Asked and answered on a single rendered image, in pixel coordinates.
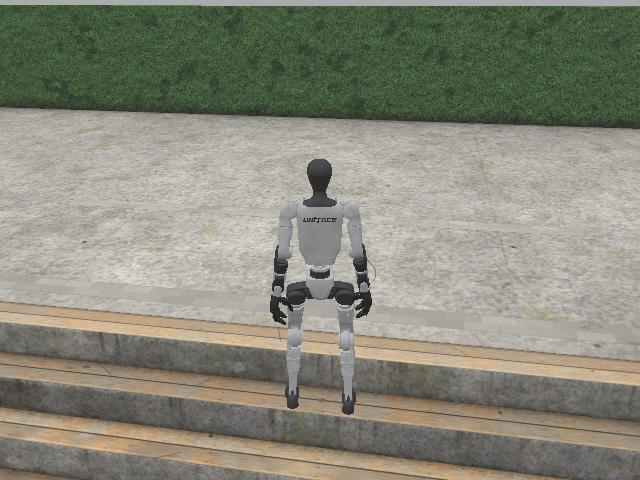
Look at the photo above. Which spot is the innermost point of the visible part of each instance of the right robot forearm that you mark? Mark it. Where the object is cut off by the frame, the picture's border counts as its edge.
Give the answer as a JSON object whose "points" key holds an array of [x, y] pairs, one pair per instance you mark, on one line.
{"points": [[361, 272]]}

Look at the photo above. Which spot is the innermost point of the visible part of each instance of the robot right hand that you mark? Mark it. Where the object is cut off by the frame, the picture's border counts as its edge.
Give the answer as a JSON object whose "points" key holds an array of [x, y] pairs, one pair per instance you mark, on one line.
{"points": [[365, 303]]}

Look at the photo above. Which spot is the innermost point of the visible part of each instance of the left robot forearm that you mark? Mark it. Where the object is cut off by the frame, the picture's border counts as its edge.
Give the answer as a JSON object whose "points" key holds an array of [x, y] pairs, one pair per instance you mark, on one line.
{"points": [[279, 275]]}

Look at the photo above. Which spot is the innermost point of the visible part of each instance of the robot right upper arm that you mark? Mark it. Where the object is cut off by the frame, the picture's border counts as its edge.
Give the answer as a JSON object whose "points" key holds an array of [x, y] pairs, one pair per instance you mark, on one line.
{"points": [[351, 212]]}

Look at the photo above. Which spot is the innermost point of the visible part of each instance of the robot foot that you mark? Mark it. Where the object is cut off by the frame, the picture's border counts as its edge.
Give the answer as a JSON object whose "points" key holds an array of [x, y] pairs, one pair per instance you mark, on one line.
{"points": [[348, 406], [292, 400]]}

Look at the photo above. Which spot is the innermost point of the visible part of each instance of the robot left upper arm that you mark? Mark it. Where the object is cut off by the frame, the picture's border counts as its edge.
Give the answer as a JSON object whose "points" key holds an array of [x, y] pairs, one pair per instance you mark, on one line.
{"points": [[288, 212]]}

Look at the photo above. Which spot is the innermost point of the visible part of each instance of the robot left foot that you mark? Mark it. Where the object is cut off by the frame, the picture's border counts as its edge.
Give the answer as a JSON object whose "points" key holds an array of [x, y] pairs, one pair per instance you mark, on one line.
{"points": [[292, 400]]}

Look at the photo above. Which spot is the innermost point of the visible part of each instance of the robot left hand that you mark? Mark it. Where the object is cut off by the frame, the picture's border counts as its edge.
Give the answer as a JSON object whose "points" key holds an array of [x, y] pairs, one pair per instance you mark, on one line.
{"points": [[275, 310]]}

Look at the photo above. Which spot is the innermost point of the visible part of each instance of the robot right foot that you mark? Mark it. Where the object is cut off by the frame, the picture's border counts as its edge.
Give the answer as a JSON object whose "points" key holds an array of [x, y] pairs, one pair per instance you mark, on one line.
{"points": [[348, 406]]}

